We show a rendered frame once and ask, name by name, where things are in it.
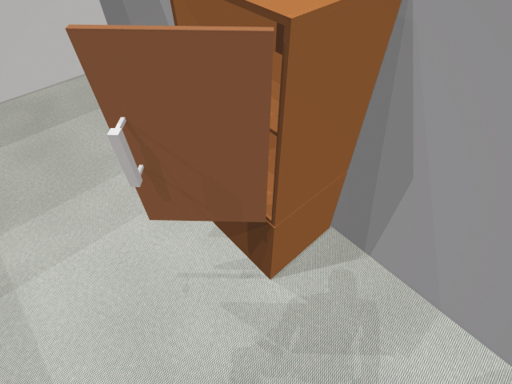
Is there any cupboard door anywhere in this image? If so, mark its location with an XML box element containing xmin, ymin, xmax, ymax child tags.
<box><xmin>65</xmin><ymin>25</ymin><xmax>274</xmax><ymax>222</ymax></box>

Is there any handle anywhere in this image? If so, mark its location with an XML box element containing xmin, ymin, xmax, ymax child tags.
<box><xmin>107</xmin><ymin>117</ymin><xmax>144</xmax><ymax>187</ymax></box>

